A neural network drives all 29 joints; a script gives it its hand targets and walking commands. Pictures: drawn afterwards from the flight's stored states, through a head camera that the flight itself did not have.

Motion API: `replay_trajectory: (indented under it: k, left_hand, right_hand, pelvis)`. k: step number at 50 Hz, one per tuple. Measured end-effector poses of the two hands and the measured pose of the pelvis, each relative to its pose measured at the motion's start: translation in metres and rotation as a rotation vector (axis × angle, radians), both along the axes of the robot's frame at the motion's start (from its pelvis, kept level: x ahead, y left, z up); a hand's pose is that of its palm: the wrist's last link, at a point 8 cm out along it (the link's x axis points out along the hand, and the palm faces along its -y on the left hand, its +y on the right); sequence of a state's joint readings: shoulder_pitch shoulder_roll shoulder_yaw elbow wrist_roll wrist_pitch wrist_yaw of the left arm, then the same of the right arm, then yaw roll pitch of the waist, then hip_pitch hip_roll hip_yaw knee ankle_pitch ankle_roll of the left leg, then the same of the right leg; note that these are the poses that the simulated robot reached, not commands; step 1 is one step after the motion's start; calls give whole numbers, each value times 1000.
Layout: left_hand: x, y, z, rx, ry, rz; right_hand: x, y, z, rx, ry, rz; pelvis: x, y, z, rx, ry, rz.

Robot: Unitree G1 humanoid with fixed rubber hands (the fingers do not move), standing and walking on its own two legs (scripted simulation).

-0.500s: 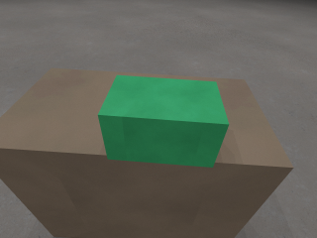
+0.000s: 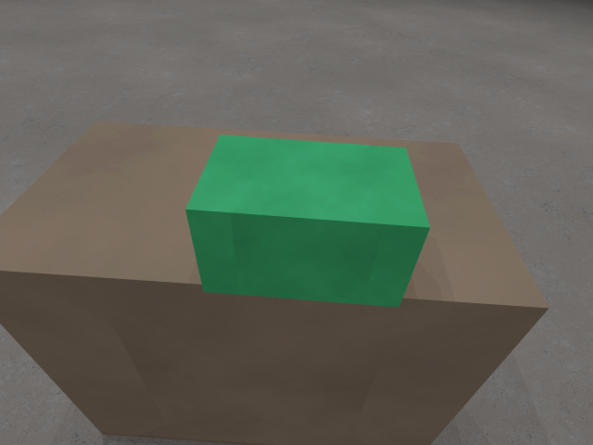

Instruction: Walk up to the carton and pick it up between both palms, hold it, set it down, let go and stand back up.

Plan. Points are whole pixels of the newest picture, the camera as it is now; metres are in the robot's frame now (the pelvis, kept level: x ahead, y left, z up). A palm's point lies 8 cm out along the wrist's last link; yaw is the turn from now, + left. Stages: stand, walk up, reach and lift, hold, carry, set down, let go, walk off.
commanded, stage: stand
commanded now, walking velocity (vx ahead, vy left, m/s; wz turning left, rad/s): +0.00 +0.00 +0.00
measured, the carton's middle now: (306, 218) +0.46 +0.00 +0.09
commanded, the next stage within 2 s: none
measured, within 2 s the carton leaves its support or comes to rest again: neither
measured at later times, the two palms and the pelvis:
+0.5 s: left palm out of the picture +0.07 +0.28 -0.11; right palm out of the picture +0.07 -0.26 -0.11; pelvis -0.01 +0.00 +0.00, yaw +0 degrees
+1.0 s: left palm out of the picture +0.07 +0.28 -0.12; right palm out of the picture +0.08 -0.26 -0.11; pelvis +0.00 +0.00 +0.00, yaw +0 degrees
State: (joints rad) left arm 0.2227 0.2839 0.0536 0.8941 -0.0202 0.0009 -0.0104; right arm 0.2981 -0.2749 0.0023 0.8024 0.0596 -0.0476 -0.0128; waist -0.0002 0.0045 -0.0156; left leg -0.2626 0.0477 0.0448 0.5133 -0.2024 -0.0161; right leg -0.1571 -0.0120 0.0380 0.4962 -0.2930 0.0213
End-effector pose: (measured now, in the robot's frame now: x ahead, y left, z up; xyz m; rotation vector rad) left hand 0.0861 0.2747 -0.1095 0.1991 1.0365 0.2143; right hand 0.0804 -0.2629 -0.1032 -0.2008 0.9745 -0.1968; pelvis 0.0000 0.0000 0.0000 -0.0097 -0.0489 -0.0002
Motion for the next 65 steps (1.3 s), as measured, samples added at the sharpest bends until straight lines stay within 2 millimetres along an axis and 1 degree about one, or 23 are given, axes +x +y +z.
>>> replay_trajectory:
  k: [25, 65]
  left_hand:
    - [-18, 2, -5, -4, 55, 11]
    - [-17, 0, -6, 6, 102, 22]
  right_hand:
    - [-13, 0, -4, -1, 51, -9]
    - [2, -3, -6, 0, 75, -10]
  pelvis:
    - [-6, 1, 1, -2, 0, 0]
    - [4, -2, 3, 1, 23, 0]
